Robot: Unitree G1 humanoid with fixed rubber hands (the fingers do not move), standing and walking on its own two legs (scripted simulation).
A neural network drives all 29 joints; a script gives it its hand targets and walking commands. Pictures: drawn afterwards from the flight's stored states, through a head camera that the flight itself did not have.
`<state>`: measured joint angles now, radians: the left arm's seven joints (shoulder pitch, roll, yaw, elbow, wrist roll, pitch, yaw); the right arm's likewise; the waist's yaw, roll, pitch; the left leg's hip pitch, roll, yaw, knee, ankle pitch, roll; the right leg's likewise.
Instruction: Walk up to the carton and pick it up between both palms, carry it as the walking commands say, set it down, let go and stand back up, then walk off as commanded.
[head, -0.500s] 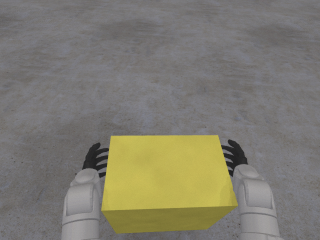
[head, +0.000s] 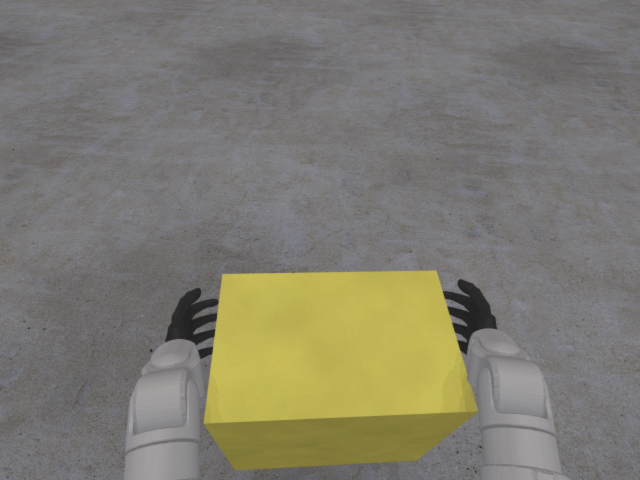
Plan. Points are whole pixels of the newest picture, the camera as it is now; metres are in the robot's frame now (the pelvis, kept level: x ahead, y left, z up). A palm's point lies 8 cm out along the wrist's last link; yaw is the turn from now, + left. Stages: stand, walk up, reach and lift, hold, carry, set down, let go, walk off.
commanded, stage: carry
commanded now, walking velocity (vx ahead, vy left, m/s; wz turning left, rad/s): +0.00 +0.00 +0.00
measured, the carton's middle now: (329, 376) +0.28 +0.00 -0.07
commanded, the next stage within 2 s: hold in 1.28 s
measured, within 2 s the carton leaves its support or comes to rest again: neither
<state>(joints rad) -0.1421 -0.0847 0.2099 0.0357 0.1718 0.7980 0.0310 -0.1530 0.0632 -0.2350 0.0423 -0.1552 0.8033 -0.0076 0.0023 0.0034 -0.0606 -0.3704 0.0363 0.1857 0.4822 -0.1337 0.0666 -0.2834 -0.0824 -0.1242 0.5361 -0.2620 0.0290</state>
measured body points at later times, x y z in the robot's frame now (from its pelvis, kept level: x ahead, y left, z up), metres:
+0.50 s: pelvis +0.02 +0.00 +0.00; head +0.01 +0.01 +0.45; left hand +0.31 +0.19 +0.03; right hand +0.31 -0.19 +0.04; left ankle +0.08 +0.08 -0.73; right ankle +0.01 -0.13 -0.73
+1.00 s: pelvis +0.03 +0.01 +0.00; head +0.02 +0.02 +0.45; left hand +0.32 +0.20 +0.03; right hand +0.32 -0.18 +0.03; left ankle +0.08 +0.08 -0.73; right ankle +0.01 -0.14 -0.73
